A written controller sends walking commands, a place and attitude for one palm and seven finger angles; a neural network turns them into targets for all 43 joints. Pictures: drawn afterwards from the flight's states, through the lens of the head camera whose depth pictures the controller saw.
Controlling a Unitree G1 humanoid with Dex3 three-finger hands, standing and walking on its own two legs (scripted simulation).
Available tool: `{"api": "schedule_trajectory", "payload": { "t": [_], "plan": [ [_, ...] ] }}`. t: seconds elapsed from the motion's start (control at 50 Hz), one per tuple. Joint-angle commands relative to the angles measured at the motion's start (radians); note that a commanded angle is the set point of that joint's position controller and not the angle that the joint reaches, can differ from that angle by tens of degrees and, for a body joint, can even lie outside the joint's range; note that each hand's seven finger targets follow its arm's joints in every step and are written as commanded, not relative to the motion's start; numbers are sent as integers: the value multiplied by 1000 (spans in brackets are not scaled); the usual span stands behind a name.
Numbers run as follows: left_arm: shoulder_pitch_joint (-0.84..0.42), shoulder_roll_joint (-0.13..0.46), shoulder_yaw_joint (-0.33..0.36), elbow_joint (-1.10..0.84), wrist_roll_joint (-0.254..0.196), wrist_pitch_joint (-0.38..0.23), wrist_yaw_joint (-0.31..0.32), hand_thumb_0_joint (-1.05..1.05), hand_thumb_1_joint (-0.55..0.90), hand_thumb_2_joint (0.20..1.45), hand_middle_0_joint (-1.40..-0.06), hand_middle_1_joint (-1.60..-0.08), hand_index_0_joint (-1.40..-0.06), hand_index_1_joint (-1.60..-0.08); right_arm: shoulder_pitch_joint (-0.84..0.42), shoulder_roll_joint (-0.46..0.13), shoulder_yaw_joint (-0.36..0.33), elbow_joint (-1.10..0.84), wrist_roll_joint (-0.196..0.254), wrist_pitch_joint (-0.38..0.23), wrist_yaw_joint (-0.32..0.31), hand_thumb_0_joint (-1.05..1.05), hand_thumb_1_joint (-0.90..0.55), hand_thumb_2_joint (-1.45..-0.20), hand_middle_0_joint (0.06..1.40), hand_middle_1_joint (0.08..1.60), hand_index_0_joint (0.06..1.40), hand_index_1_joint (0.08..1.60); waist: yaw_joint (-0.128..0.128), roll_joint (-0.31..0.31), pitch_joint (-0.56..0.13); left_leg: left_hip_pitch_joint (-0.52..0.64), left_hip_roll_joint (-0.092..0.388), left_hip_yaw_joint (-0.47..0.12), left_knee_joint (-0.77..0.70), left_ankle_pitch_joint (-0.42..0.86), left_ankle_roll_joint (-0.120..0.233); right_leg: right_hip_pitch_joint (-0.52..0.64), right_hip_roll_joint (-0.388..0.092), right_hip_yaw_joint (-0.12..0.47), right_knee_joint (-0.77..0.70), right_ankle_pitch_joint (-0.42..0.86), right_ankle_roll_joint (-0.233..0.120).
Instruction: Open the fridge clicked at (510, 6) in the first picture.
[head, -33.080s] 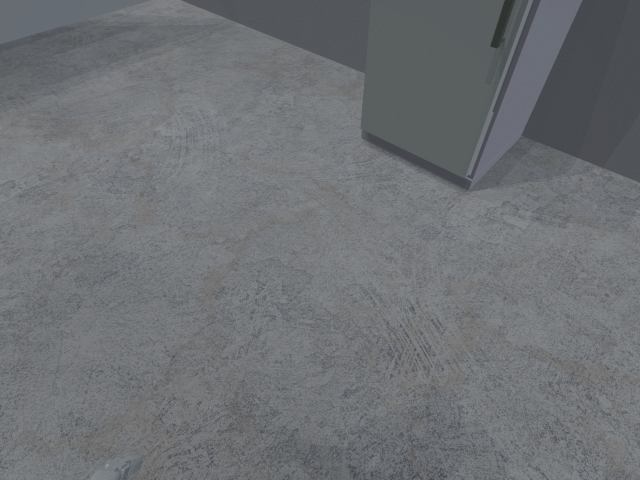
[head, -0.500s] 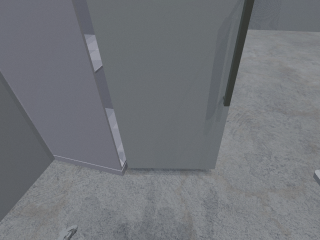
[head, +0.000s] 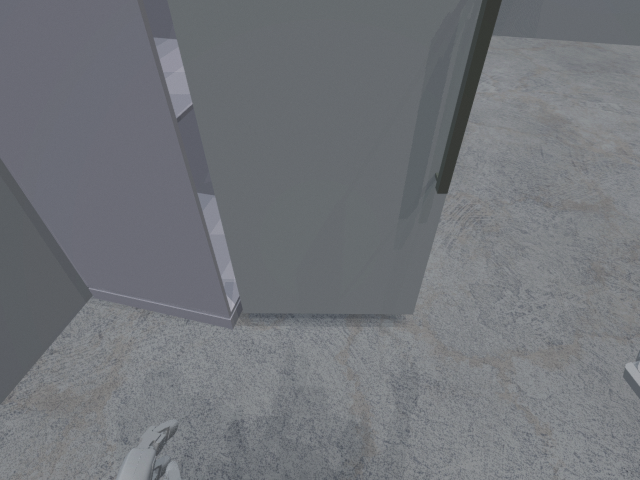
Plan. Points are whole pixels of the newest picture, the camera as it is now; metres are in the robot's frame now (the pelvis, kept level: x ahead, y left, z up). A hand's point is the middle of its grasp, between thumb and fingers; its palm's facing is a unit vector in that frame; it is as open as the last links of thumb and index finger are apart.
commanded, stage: let the arm hang, fingers relaxed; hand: right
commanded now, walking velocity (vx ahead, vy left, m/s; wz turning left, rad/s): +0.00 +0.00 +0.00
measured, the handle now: (463, 93) +0.80 -0.26 +0.15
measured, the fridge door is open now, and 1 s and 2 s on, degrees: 76 76 76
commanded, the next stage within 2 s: look to check the result in 1.12 s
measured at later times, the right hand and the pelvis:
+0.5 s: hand out of the picture +0.02 -0.22 -0.18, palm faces +0.05 +0.97 -0.22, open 7.1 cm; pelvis +0.00 -0.01 +0.00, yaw -3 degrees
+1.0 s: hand out of the picture +0.01 -0.21 -0.17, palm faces +0.01 +0.99 -0.17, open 7.4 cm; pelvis +0.00 -0.04 +0.01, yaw -1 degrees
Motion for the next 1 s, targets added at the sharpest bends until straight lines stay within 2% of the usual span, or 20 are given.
{"api": "schedule_trajectory", "payload": {
  "t": [0.0, 0.02, 0.04, 0.06, 0.08, 0.1, 0.14, 0.18, 0.2, 0.22, 0.24, 0.26, 0.3, 0.32, 0.38, 0.4, 0.44, 0.54, 0.62, 0.98],
  "plan": [
    [-87, 235, 76, 31, 20, -107, -94, 0, 900, 900, -200, -300, -200, -300, -104, -35, 244, 476, -90, 96, 89, 0, -900, -900, 200, 300, 200, 300, 114, -98, 55, -292, 218, 26, 115, 88, 29, 233, -88, 58, -256, 312, -31],
    [-25, 270, 75, -19, 0, 4, -105, 0, 900, 900, -200, -300, -200, -300, -42, -14, 238, 504, -49, 179, 143, 0, -900, -900, 200, 300, 200, 300, 55, -353, -22, -345, 54, -12, 323, -137, -60, 210, -204, 318, -298, 491, -115],
    [-8, 246, 75, -62, 7, 46, -90, 0, 900, 900, -200, -300, -200, -300, -15, 39, 252, 488, -50, 208, 146, 0, -900, -900, 200, 300, 200, 300, 62, -401, -17, -369, 1, -40, 515, -358, -80, 164, -285, 393, -356, 594, -193],
    [-21, 214, 65, -73, 27, 58, -85, 0, 900, 900, -200, -300, -200, -300, -40, 52, 273, 511, -56, 211, 146, 0, -900, -900, 200, 300, 200, 300, 61, -294, -50, -374, 9, -84, 605, -360, -77, 147, -310, 380, -366, 544, -213],
    [-38, 208, 58, -83, 38, 52, -78, 0, 900, 900, -200, -300, -200, -300, -93, 44, 286, 535, -54, 206, 154, 0, -900, -900, 200, 300, 200, 300, 58, -189, -74, -337, 12, -118, 596, -327, -73, 83, -281, 393, -377, 409, -208],
    [-64, 209, 54, -84, 50, 45, -74, 0, 900, 900, -200, -300, -200, -300, -143, 22, 290, 596, -52, 196, 160, 0, -900, -900, 200, 300, 200, 300, 50, -165, -93, -314, 16, -133, 557, -310, -69, 92, -254, 391, -360, 426, -197],
    [-106, 225, 56, -65, 50, 63, -66, 0, 900, 900, -200, -300, -200, -300, -170, -2, 298, 727, -47, 195, 171, 0, -900, -900, 200, 300, 200, 300, 22, -77, -95, -194, 13, -101, 309, -231, -63, 85, -186, 274, -330, 395, -165],
    [-135, 216, 55, -42, 28, 84, -68, 0, 900, 900, -200, -300, -200, -300, -127, -61, 291, 871, -50, 182, 166, 0, -900, -900, 200, 300, 200, 300, -21, 44, -125, 2, 15, -97, -10, 47, -57, 38, -82, 166, -220, 224, -82],
    [-131, 160, 46, -44, 13, 95, -70, 0, 900, 900, -200, -300, -200, -300, -136, -117, 292, 914, -54, 174, 161, 0, -900, -900, 200, 300, 200, 300, -13, 175, -118, 28, 132, -268, -114, 83, -20, -37, 3, 107, -142, 53, -25],
    [-110, 98, 37, -27, 16, 105, -76, 0, 900, 900, -200, -300, -200, -300, -157, -117, 302, 957, -54, 173, 161, 0, -900, -900, 200, 300, 200, 300, 14, 202, -79, -56, 270, -446, -214, 50, 50, -68, 63, 67, -82, -110, 13],
    [-91, 106, 38, 1, 21, 114, -83, 0, 900, 900, -200, -300, -200, -300, -210, -129, 312, 987, -55, 177, 164, 0, -900, -900, 200, 300, 200, 300, 32, 102, -58, -138, 307, -440, -250, -38, 100, -8, 64, 62, -18, -154, 12],
    [-87, 111, 43, 38, 21, 125, -81, 0, 900, 900, -200, -300, -200, -300, -253, -107, 316, 1020, -54, 178, 161, 0, -900, -900, 200, 300, 200, 300, 45, 62, -36, -203, 264, -419, -273, -143, 104, 37, 59, 74, 32, -133, 9],
    [-59, 114, 49, 94, 22, 124, -76, 0, 900, 900, -200, -300, -200, -300, -275, -78, 317, 1094, -47, 170, 154, 0, -900, -900, 200, 300, 200, 300, 58, 81, -3, -162, 211, -367, -213, 113, 102, 50, 49, 80, 11, -37, 6],
    [-36, 106, 51, 118, 24, 116, -70, 0, 900, 900, -200, -300, -200, -300, -269, -48, 302, 1119, -49, 160, 150, 0, -900, -900, 200, 300, 200, 300, 63, 34, -33, -106, 199, -321, -156, 289, 102, 85, 37, 88, -68, 15, 2],
    [5, 114, 44, 182, 17, 85, -60, 0, 900, 900, -200, -300, -200, -300, -197, -5, 317, 1203, -34, 157, 141, 0, -900, -900, 200, 300, 200, 300, 30, -109, -160, -9, 94, -175, -20, 401, 13, 270, -60, 156, -275, 480, -29],
    [-8, 129, 47, 193, 15, 84, -54, 0, 900, 900, -200, -300, -200, -300, -184, 9, 323, 1227, -33, 160, 137, 0, -900, -900, 200, 300, 200, 300, 19, -93, -158, -11, 72, -160, -41, 344, -1, 295, -91, 172, -266, 542, -43],
    [-15, 99, 40, 231, 11, 92, -47, 0, 900, 900, -200, -300, -200, -300, -193, 15, 333, 1285, -31, 173, 136, 0, -900, -900, 200, 300, 200, 300, 24, -163, -115, 11, 67, -134, -85, 265, -21, 257, -79, 169, -313, 446, -48],
    [-10, 92, 35, 289, 11, 99, -49, 0, 900, 900, -200, -300, -200, -300, -191, 17, 345, 1381, -34, 182, 146, 0, -900, -900, 200, 300, 200, 300, 20, -83, 19, 6, 67, -145, -174, 108, -18, 170, -63, 175, -437, 121, -37],
    [2, 97, 37, 323, 13, 99, -52, 0, 900, 900, -200, -300, -200, -300, -189, 18, 350, 1425, -37, 181, 147, 0, -900, -900, 200, 300, 200, 300, 24, -42, 61, -26, 70, -152, -199, 69, -18, 173, -58, 170, -478, 28, -35],
    [36, 64, 30, 399, 11, 89, -49, 0, 900, 900, -200, -300, -200, -300, -161, 55, 356, 1492, -38, 174, 140, 0, -900, -900, 200, 300, 200, 300, 27, -50, 93, -37, 80, -157, -202, 114, -25, 204, -44, 145, -490, 91, -34]
  ]
}}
